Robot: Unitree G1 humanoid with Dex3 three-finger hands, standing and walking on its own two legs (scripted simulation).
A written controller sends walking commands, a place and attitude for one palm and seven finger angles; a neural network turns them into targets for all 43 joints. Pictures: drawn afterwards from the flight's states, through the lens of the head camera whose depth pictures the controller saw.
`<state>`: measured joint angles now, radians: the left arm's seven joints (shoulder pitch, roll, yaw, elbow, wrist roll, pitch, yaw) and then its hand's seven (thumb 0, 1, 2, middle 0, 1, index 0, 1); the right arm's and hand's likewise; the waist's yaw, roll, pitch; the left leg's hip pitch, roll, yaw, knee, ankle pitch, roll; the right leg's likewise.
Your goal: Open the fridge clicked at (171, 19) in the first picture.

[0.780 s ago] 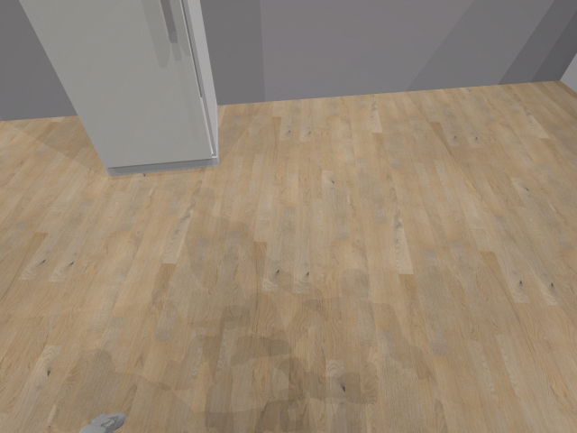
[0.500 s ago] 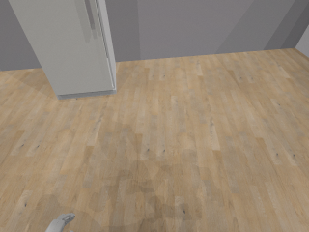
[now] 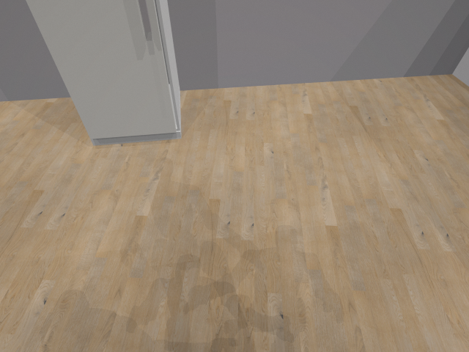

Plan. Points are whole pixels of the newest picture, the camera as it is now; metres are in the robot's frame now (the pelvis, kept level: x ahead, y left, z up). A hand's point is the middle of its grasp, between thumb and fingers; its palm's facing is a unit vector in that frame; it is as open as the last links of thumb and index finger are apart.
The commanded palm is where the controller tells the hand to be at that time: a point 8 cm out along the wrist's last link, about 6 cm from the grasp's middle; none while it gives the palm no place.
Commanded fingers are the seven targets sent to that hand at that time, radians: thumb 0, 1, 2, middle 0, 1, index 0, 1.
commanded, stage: stand and wait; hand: right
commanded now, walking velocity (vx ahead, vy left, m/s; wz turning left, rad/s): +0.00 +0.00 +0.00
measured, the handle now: out of the picture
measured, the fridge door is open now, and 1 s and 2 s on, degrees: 0 0 0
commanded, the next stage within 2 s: look at it before walking up in 0.28 s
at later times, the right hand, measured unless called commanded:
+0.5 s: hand out of the picture +0.07 -0.24 -0.16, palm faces -0.03 +0.95 -0.32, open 7.4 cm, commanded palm none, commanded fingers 0.00 -0.90 -0.90 0.20 0.30 0.20 0.30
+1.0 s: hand out of the picture +0.08 -0.24 -0.16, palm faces -0.02 +0.94 -0.33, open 7.4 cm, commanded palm none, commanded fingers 0.00 -0.90 -0.90 0.20 0.30 0.20 0.30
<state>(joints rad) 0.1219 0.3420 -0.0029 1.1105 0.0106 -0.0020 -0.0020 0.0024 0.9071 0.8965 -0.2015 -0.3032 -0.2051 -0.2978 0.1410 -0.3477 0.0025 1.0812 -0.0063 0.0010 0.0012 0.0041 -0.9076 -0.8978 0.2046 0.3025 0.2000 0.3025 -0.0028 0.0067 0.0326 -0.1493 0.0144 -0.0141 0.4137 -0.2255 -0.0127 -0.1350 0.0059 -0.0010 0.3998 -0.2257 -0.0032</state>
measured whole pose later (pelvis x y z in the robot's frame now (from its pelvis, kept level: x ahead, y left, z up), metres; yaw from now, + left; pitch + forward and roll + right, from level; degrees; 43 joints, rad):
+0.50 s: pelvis -0.01 +0.01 +0.00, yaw +0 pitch -2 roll +0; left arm 0.12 0.34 0.00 1.12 0.01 -0.01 -0.01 0.00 0.91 0.90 -0.20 -0.30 -0.21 -0.30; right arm 0.14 -0.34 0.01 1.09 -0.01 0.00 0.00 0.00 -0.91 -0.90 0.21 0.30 0.20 0.30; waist 0.00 0.01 0.03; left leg -0.16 0.00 -0.01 0.40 -0.20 0.00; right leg -0.15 0.00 0.00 0.38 -0.21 0.01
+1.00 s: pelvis +0.00 +0.00 +0.00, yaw +0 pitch -2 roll +0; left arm 0.09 0.34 -0.01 1.11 0.01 -0.01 0.00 0.00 0.91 0.90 -0.20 -0.30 -0.21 -0.30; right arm 0.13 -0.34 0.00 1.09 -0.01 -0.01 0.00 0.00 -0.91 -0.90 0.20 0.30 0.20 0.30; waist -0.01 0.01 0.04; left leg -0.14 0.01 -0.01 0.38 -0.21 -0.01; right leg -0.13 0.00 0.00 0.37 -0.21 0.00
